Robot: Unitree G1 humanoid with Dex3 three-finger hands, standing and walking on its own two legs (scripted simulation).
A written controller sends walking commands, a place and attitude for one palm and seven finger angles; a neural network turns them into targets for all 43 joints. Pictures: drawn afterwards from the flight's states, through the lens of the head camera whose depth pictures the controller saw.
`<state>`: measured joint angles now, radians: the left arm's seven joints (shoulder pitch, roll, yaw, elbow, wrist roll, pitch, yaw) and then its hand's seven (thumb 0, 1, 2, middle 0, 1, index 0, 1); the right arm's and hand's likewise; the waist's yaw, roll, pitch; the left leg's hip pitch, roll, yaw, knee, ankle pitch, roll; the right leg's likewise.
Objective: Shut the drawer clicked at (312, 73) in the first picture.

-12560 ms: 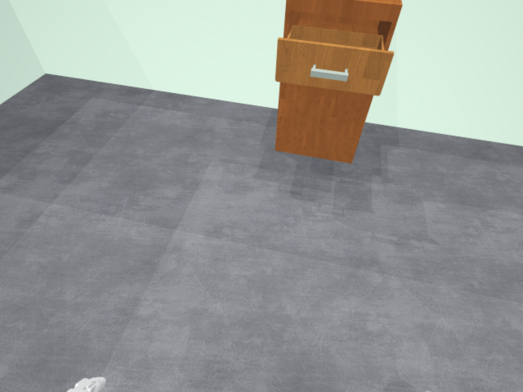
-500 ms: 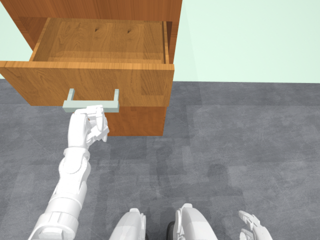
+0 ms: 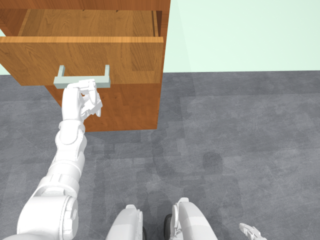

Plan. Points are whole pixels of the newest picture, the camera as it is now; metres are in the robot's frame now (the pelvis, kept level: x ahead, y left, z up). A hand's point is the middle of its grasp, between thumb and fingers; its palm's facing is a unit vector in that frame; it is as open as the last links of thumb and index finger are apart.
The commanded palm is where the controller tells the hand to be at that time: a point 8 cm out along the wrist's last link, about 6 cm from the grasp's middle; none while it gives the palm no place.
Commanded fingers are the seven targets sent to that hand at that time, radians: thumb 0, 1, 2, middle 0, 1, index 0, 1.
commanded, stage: push the drawer shut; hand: left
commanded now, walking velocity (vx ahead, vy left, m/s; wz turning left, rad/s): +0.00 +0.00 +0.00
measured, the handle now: (84, 75) +0.52 +0.19 +0.03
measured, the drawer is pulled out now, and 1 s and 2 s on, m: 0.12 0.00 0.00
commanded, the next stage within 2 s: pull the fist back off the drawer in 1.28 s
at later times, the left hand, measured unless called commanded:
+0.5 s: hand (100, 82) +0.51 +0.15 +0.03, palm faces +0.05 -1.00 -0.04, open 3.1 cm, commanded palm +0.49 +0.19 +0.03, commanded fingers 0.00 0.90 0.90 -1.40 -1.60 -1.40 -1.60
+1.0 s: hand (99, 66) +0.56 +0.15 +0.03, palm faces +0.04 -1.00 -0.03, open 3.2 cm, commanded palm +0.56 +0.18 +0.03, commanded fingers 0.00 0.90 0.90 -1.40 -1.60 -1.40 -1.60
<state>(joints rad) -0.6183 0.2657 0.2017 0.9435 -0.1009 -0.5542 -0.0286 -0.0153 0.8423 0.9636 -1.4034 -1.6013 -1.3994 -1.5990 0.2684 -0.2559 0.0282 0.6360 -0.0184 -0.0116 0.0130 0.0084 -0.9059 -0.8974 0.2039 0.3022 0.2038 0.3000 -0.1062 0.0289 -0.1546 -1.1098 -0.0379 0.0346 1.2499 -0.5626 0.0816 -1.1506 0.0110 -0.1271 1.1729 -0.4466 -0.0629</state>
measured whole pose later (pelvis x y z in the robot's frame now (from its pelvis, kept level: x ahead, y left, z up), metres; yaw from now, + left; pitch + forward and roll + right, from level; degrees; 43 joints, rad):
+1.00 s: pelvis +0.00 +0.00 -0.02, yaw -2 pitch +30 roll -6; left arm -1.07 0.54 0.37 1.30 0.00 -0.50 -0.07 0.04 0.79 0.94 -1.40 -1.60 -1.40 -1.60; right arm 0.36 -0.27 0.07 0.62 -0.06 0.05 0.04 0.00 -0.91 -0.90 0.20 0.30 0.20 0.30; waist -0.25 0.05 -0.13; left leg -1.29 -0.01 0.01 1.33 -0.57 0.08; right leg -1.30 0.04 -0.16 1.19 -0.43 -0.06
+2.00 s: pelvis +0.00 +0.01 -0.01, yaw -3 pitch +30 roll -6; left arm -1.01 0.51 0.38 1.21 -0.01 -0.45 -0.05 0.03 0.86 0.92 -1.40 -1.60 -1.40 -1.60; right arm 0.40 -0.26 0.08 0.61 -0.06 0.06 0.07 0.00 -0.91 -0.90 0.20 0.30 0.20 0.30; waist -0.24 0.06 -0.14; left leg -1.26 0.00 0.02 1.30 -0.57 0.09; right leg -1.28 0.05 -0.14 1.16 -0.41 -0.06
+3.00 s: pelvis +0.05 +0.01 +0.10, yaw +0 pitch +2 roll -2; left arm 0.14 0.31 0.11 -0.02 -0.08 -0.06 0.09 0.02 0.90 0.90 -1.40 -1.60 -1.40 -1.60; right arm 0.20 -0.23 0.06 0.51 0.04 0.02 -0.07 0.01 -0.91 -0.90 0.20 0.30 0.20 0.30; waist 0.02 0.06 -0.05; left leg -0.25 -0.06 0.02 0.59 -0.37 0.09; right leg -0.30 0.04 -0.07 0.54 -0.27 -0.03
